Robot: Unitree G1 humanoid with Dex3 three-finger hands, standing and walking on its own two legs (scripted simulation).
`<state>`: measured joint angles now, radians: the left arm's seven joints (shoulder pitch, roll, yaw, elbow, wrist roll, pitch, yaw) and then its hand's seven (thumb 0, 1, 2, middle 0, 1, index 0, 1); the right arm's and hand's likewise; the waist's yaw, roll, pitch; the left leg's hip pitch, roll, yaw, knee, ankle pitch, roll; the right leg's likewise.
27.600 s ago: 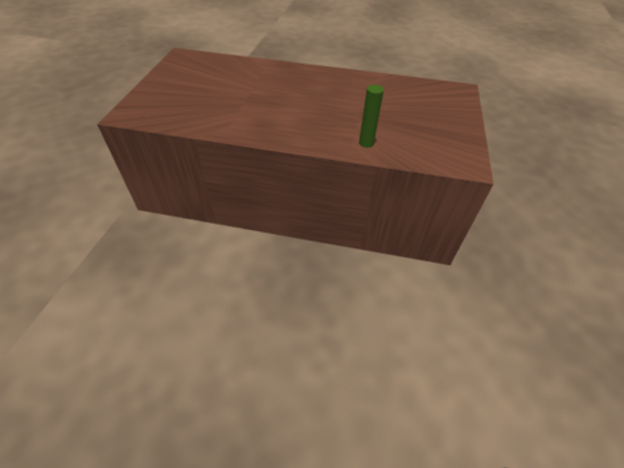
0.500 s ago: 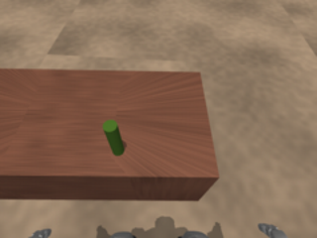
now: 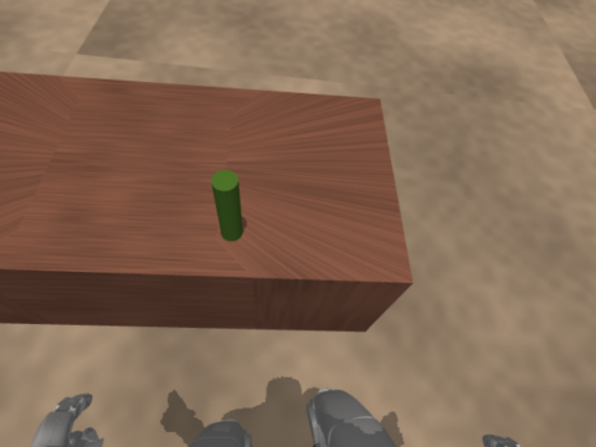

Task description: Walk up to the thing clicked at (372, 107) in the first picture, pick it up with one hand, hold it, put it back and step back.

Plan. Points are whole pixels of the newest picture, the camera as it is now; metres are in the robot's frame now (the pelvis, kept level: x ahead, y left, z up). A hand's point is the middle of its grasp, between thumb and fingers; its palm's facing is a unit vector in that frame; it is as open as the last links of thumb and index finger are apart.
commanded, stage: step back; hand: left
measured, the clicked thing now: (228, 209) +0.56 +0.11 -0.21
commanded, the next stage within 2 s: none
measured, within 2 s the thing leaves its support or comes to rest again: neither
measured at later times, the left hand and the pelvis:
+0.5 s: hand out of the picture +0.03 +0.29 -0.15, palm faces -0.02 -0.92 -0.40, open 7.4 cm; pelvis -0.12 +0.02 -0.01, yaw -1 degrees
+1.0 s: hand out of the picture -0.18 +0.25 -0.14, palm faces -0.10 -0.91 -0.40, open 7.4 cm; pelvis -0.27 -0.01 -0.01, yaw -6 degrees
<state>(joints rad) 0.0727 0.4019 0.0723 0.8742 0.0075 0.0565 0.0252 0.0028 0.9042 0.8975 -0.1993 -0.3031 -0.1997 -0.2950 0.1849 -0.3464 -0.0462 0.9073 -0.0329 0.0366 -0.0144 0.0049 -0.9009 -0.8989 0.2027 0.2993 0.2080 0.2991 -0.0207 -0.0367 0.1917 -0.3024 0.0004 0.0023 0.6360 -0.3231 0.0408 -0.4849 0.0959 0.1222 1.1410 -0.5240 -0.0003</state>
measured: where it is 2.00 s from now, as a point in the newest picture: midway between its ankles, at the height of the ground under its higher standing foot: outside the picture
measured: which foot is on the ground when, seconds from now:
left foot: down 0.00-0.18, up 0.20-0.46, down 0.48-0.90, up 0.92-1.00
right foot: up 0.00-0.14, down 0.16-0.50, up 0.52-0.86, down 0.88-1.00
